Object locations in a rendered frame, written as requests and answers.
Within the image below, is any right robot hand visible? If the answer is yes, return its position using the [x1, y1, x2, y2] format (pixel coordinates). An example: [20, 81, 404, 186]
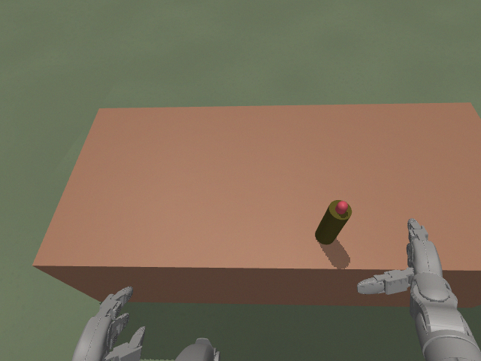
[357, 218, 443, 295]

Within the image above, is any bottle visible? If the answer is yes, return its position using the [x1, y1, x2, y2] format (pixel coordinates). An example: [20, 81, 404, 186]
[315, 200, 352, 244]

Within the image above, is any left robot hand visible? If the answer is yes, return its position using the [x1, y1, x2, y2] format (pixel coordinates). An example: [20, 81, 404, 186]
[72, 287, 146, 361]

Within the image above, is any right robot arm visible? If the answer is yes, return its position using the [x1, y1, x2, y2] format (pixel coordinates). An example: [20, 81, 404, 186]
[410, 273, 481, 361]

